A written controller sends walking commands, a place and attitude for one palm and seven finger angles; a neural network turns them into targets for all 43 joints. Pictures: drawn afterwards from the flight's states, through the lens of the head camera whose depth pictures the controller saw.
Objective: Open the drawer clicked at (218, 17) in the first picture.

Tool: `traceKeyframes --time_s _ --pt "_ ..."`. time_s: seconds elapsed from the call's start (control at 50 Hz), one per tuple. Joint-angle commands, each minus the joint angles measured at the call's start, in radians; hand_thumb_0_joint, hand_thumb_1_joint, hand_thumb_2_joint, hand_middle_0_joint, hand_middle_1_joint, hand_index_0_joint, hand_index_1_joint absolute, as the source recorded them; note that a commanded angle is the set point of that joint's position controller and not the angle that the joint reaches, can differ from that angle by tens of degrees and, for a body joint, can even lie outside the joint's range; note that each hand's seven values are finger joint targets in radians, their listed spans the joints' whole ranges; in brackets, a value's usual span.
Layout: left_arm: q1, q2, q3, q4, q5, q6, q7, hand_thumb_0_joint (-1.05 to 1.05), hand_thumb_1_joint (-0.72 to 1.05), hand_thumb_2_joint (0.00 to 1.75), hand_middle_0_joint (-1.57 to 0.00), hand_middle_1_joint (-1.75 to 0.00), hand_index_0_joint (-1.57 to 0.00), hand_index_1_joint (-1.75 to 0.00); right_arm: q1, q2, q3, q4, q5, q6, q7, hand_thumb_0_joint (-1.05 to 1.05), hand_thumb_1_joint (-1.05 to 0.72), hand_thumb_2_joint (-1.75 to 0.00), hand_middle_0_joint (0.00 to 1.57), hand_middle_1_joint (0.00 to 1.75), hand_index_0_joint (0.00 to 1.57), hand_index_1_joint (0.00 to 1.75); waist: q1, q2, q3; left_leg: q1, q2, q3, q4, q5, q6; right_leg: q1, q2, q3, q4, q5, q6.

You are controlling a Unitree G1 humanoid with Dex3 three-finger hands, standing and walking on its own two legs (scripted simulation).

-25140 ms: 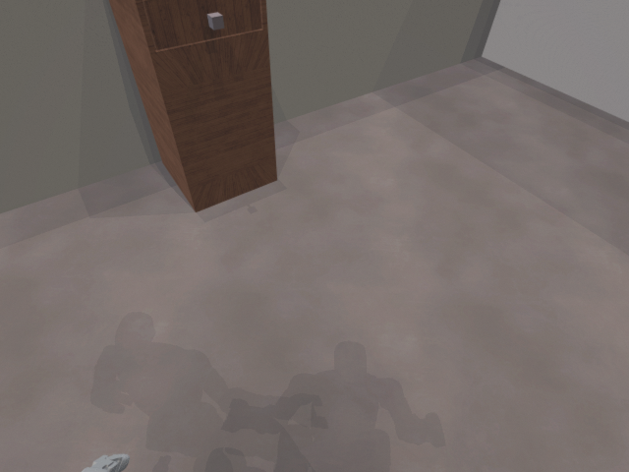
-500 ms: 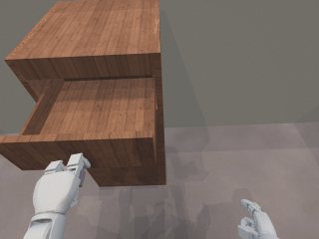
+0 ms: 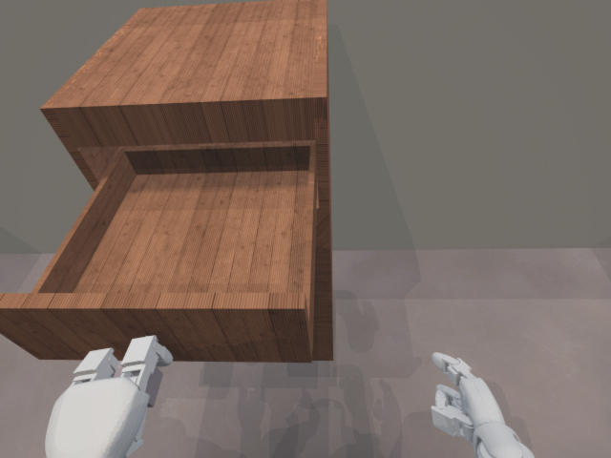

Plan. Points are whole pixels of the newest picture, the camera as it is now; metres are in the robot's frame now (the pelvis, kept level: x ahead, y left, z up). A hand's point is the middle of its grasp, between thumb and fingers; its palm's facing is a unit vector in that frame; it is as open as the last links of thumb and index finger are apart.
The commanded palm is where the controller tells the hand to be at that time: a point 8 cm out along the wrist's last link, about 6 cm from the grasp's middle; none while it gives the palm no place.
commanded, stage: open the thumb to release the handle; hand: left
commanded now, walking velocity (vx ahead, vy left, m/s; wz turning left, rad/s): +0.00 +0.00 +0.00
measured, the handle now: (142, 367) +0.20 +0.22 +0.06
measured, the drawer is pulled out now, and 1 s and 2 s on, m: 0.30 0.30 0.30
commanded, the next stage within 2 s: lift the hand off the handle in 0.60 s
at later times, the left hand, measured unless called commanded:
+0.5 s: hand (127, 417) +0.15 +0.22 +0.05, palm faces +0.04 -0.08 -1.00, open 10.1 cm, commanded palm +0.12 +0.24 +0.10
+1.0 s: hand (127, 417) +0.15 +0.22 +0.05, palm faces +0.07 -0.10 -0.99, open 13.5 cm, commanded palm +0.13 +0.23 +0.10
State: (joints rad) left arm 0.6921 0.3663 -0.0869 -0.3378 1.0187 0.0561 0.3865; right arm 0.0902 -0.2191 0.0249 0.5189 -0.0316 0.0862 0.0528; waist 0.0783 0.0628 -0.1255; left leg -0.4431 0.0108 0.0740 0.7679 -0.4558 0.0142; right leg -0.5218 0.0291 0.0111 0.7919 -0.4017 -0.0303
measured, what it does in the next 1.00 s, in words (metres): stands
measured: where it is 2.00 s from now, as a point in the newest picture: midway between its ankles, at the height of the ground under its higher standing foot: outside the picture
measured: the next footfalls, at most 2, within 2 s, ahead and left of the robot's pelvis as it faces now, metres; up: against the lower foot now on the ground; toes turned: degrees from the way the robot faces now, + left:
none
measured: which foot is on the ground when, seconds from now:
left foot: down 0.00-1.00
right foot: down 0.00-1.00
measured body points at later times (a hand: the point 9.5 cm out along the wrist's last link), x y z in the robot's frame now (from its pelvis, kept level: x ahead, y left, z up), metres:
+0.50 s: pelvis -0.02 -0.01 +0.01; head +0.00 -0.05 +0.45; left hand +0.14 +0.22 +0.10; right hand +0.20 -0.23 -0.09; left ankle -0.04 +0.11 -0.71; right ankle +0.00 -0.10 -0.71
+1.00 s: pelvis -0.03 -0.01 +0.01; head -0.01 -0.04 +0.46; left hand +0.14 +0.23 +0.10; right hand +0.20 -0.21 -0.09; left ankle -0.04 +0.11 -0.71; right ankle +0.00 -0.10 -0.71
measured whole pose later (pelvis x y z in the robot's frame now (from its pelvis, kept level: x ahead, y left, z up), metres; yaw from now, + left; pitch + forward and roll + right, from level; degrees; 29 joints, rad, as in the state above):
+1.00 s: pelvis -0.03 -0.01 +0.01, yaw +2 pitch +4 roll +1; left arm 0.44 0.37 -0.09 -0.15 1.04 -0.01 0.37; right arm 0.09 -0.23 -0.02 0.62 -0.02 0.07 -0.04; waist 0.10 0.06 -0.06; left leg -0.39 -0.01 0.03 0.67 -0.36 0.01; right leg -0.44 0.01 -0.03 0.69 -0.32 -0.04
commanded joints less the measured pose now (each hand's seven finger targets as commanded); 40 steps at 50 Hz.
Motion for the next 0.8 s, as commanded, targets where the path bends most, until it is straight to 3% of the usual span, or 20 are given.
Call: traceKeyframes --time_s 0.0,0.04,0.06,0.08,0.1,0.14,0.18,0.26,0.48,0.54,0.62,0.66,0.68,0.76,0.78 --pt "0.142 0.164 0.194 -0.227 -0.003 0.014 0.085 0.00 0.90 0.90 -0.40 -1.35 -0.40 -1.35 -0.122 -0.113 -0.041 -0.165 0.000 -0.053 -0.015 0.00 -0.90 -0.90 0.20 0.30 0.20 0.30 0.046 -0.033 -0.112 0.066 -0.016 -0.077 -0.061 0.488 -0.007 0.120 0.003 0.049 -0.097 0.409 -0.010" --pt "0.142 0.199 0.235 -0.235 -0.010 0.020 0.089 0.00 0.90 0.90 -0.40 -1.35 -0.40 -1.35 -0.128 -0.121 -0.040 -0.171 0.004 -0.048 -0.023 0.00 -0.90 -0.90 0.20 0.30 0.20 0.30 0.052 -0.009 -0.130 0.061 -0.014 -0.071 -0.067 0.480 -0.007 0.150 -0.001 0.058 -0.107 0.429 -0.010" --pt "0.141 0.188 0.220 -0.235 -0.007 0.019 0.088 0.00 0.90 0.90 -0.40 -1.35 -0.40 -1.35 -0.128 -0.116 -0.036 -0.170 0.000 -0.051 -0.022 0.00 -0.90 -0.90 0.20 0.30 0.20 0.30 0.051 -0.007 -0.117 0.059 -0.019 -0.073 -0.065 0.468 -0.007 0.137 -0.002 0.066 -0.104 0.418 -0.011" --pt "-0.198 0.190 0.193 -0.219 0.022 0.024 0.086 0.00 0.90 0.90 -0.40 -1.35 -0.40 -1.35 -0.134 -0.122 -0.042 -0.121 -0.014 -0.032 -0.032 0.00 -0.90 -0.90 0.20 0.30 0.20 0.30 -0.023 -0.018 -0.079 0.057 -0.035 -0.088 -0.062 0.392 -0.004 0.061 0.000 0.057 -0.109 0.367 -0.016" --pt "-0.170 0.190 0.223 -0.192 0.030 0.013 0.091 0.00 0.83 0.87 -0.40 -1.34 -0.40 -1.34 -0.121 -0.106 -0.054 -0.135 -0.021 -0.043 -0.044 0.00 -0.90 -0.90 0.20 0.30 0.20 0.30 0.018 -0.007 -0.096 0.069 -0.033 -0.085 -0.068 0.373 0.001 0.081 0.002 0.051 -0.115 0.333 -0.018" --pt "-0.104 0.204 0.243 -0.149 0.023 0.011 0.095 0.00 0.69 0.81 -0.38 -1.33 -0.38 -1.33 -0.124 -0.111 -0.054 -0.135 -0.014 -0.049 -0.048 0.00 -0.90 -0.90 0.20 0.30 0.20 0.30 0.025 -0.004 -0.103 0.074 -0.032 -0.084 -0.074 0.370 -0.003 0.090 0.004 0.054 -0.128 0.318 -0.021" --pt "-0.108 0.189 0.228 -0.162 0.010 0.007 0.092 0.00 0.55 0.75 -0.38 -1.31 -0.38 -1.31 -0.115 -0.107 -0.062 -0.131 -0.008 -0.053 -0.051 0.00 -0.90 -0.90 0.20 0.30 0.20 0.30 0.027 -0.008 -0.144 0.085 -0.036 -0.077 -0.074 0.373 -0.001 0.122 -0.003 0.043 -0.126 0.340 -0.017" --pt "-0.129 0.194 0.228 -0.129 -0.012 0.009 0.076 0.00 0.27 0.63 -0.35 -1.28 -0.35 -1.28 -0.128 -0.106 -0.063 -0.117 -0.004 -0.056 -0.067 0.00 -0.90 -0.90 0.20 0.30 0.20 0.30 0.022 -0.070 -0.120 0.059 -0.045 -0.074 -0.088 0.334 0.003 0.148 -0.009 0.048 -0.144 0.360 -0.007" --pt "-0.206 0.215 0.234 -0.048 -0.021 0.001 0.027 0.00 -0.50 0.30 -0.30 -1.20 -0.30 -1.20 -0.153 -0.100 -0.054 -0.096 0.007 -0.062 -0.100 0.00 -0.90 -0.90 0.20 0.30 0.20 0.30 0.036 -0.067 -0.058 0.040 -0.055 -0.057 -0.149 0.224 0.010 0.198 -0.027 0.067 -0.230 0.230 0.004" --pt "-0.224 0.240 0.262 -0.009 -0.024 -0.007 0.016 0.00 -0.50 0.30 -0.30 -1.20 -0.30 -1.20 -0.154 -0.100 -0.052 -0.086 0.007 -0.063 -0.110 0.00 -0.90 -0.90 0.20 0.30 0.20 0.30 0.037 -0.086 -0.056 0.045 -0.057 -0.058 -0.155 0.220 0.010 0.211 -0.027 0.079 -0.250 0.223 0.006" --pt "-0.239 0.226 0.250 0.009 -0.028 -0.028 0.008 0.00 -0.50 0.30 -0.30 -1.20 -0.30 -1.20 -0.159 -0.096 -0.052 -0.077 0.010 -0.070 -0.115 0.00 -0.90 -0.90 0.20 0.30 0.20 0.30 0.041 -0.069 -0.041 0.040 -0.061 -0.058 -0.167 0.216 0.009 0.215 -0.029 0.079 -0.257 0.226 0.006" --pt "-0.248 0.248 0.272 0.010 -0.028 -0.037 0.006 0.00 -0.50 0.30 -0.30 -1.20 -0.30 -1.20 -0.159 -0.097 -0.054 -0.076 0.009 -0.071 -0.118 0.00 -0.90 -0.90 0.20 0.30 0.20 0.30 0.047 -0.056 -0.052 0.047 -0.062 -0.054 -0.170 0.221 0.008 0.230 -0.033 0.088 -0.264 0.227 0.006" --pt "-0.230 0.169 0.201 0.008 -0.029 -0.039 0.004 0.00 -0.50 0.30 -0.30 -1.20 -0.30 -1.20 -0.157 -0.094 -0.057 -0.076 0.006 -0.074 -0.109 0.00 -0.90 -0.90 0.20 0.30 0.20 0.30 0.037 -0.056 -0.047 0.051 -0.062 -0.056 -0.168 0.233 0.008 0.211 -0.029 0.071 -0.257 0.240 0.004" --pt "-0.273 0.199 0.219 0.001 -0.015 -0.045 0.015 0.00 -0.50 0.30 -0.30 -1.20 -0.30 -1.20 -0.157 -0.101 -0.060 -0.077 0.005 -0.077 -0.106 0.00 -0.90 -0.90 0.20 0.30 0.20 0.30 0.039 -0.056 -0.068 0.054 -0.061 -0.055 -0.170 0.239 0.007 0.210 -0.027 0.060 -0.251 0.241 0.004" --pt "-0.307 0.202 0.221 0.011 -0.008 -0.044 0.020 0.00 -0.50 0.30 -0.30 -1.20 -0.30 -1.20 -0.154 -0.098 -0.063 -0.067 0.005 -0.075 -0.106 0.00 -0.90 -0.90 0.20 0.30 0.20 0.30 0.030 -0.072 -0.065 0.054 -0.061 -0.057 -0.170 0.237 0.007 0.202 -0.025 0.056 -0.250 0.235 0.002"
